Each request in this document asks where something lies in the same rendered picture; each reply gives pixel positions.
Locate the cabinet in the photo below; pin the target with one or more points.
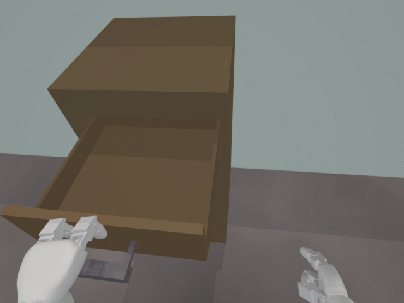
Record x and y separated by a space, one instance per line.
176 67

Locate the drawer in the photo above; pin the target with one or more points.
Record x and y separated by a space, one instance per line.
147 179

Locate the handle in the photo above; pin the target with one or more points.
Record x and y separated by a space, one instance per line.
107 270

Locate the robot right hand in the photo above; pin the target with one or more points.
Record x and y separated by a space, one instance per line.
315 288

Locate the robot left hand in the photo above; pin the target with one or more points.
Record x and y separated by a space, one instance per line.
51 266

